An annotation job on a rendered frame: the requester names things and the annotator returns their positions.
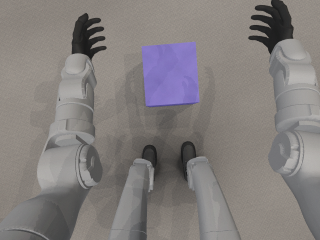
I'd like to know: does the robot right hand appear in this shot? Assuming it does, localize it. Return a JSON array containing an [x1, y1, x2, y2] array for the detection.
[[248, 0, 294, 54]]

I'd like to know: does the carton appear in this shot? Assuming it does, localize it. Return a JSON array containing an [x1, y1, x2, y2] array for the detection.
[[141, 42, 200, 107]]

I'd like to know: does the robot right upper arm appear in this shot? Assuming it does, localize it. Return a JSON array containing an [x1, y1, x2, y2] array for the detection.
[[268, 129, 320, 240]]

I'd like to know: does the robot left upper arm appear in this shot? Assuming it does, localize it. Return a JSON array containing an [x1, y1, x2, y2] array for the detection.
[[0, 143, 103, 240]]

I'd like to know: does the right robot shin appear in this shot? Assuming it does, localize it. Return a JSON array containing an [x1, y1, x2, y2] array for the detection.
[[186, 156, 214, 172]]

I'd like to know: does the left robot forearm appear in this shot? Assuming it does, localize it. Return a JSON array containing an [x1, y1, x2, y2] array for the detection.
[[37, 53, 97, 187]]

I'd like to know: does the right robot forearm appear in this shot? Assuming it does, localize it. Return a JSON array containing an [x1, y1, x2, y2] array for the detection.
[[269, 38, 320, 134]]

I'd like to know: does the robot shin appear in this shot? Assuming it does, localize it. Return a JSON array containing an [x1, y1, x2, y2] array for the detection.
[[186, 156, 214, 172], [129, 158, 153, 172]]

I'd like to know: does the left robot shin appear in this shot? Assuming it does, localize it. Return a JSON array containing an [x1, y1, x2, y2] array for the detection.
[[129, 158, 153, 172]]

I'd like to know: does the robot left hand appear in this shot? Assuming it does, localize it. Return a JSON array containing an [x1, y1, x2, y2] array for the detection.
[[71, 13, 107, 61]]

